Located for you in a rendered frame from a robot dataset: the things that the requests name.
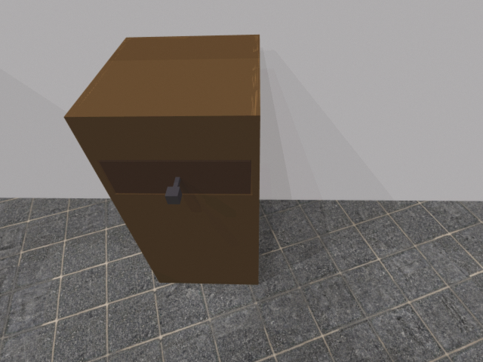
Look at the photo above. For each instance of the handle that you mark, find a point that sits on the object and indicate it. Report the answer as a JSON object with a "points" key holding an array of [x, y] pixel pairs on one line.
{"points": [[173, 194]]}

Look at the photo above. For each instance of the cabinet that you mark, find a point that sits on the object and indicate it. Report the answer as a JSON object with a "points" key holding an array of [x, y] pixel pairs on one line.
{"points": [[181, 98]]}

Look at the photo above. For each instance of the drawer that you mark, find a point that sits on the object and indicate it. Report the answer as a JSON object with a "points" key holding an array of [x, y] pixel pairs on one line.
{"points": [[197, 176]]}

